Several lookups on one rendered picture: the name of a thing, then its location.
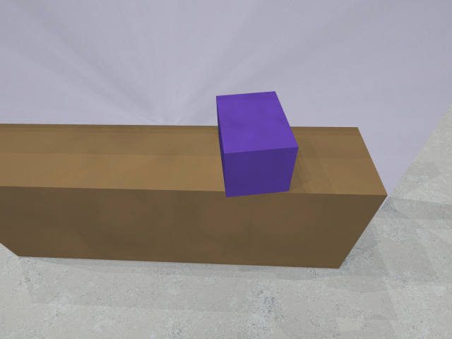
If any pedestal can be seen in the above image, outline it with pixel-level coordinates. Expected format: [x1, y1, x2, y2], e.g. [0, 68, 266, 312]
[0, 124, 388, 268]

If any carton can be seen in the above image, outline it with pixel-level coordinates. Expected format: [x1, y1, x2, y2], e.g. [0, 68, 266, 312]
[216, 91, 299, 197]

